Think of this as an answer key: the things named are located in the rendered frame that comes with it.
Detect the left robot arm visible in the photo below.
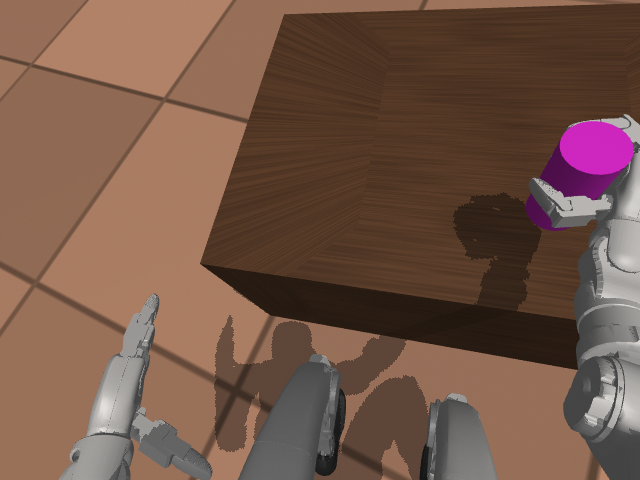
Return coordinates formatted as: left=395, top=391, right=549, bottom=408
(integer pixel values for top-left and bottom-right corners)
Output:
left=59, top=433, right=134, bottom=480

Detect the left robot hand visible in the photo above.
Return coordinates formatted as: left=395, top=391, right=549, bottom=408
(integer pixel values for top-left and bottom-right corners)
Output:
left=86, top=294, right=212, bottom=480

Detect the left robot foot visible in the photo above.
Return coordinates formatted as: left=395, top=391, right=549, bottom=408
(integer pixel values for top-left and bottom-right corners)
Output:
left=315, top=389, right=346, bottom=476

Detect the right robot hand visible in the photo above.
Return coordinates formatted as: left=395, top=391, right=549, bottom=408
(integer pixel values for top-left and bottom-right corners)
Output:
left=529, top=114, right=640, bottom=228

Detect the can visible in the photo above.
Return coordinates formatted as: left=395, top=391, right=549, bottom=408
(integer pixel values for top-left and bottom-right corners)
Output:
left=526, top=121, right=634, bottom=231

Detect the right robot arm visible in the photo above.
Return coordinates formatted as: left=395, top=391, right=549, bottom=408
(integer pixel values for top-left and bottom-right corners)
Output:
left=563, top=219, right=640, bottom=480

